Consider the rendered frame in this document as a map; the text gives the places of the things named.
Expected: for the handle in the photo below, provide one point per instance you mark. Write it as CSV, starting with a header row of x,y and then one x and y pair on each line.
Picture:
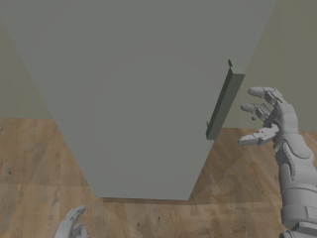
x,y
232,83

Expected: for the robot right hand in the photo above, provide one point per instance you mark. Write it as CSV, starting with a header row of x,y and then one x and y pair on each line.
x,y
282,116

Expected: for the robot right forearm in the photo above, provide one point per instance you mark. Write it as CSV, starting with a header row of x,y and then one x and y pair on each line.
x,y
298,183

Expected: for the fridge door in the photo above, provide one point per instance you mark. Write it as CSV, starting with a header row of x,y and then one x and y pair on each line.
x,y
131,84

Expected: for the robot left hand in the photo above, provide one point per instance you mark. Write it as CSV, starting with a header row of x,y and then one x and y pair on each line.
x,y
67,229

